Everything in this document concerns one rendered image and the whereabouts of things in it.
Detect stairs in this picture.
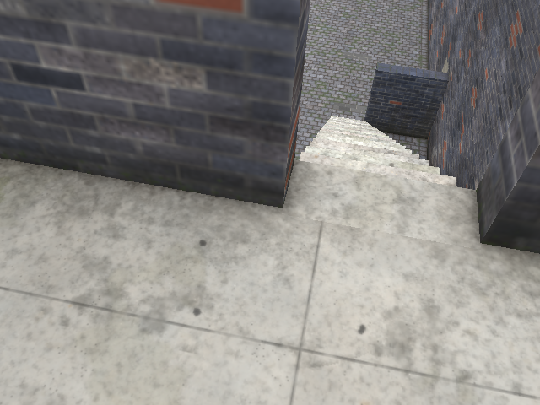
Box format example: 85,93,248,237
300,116,456,186

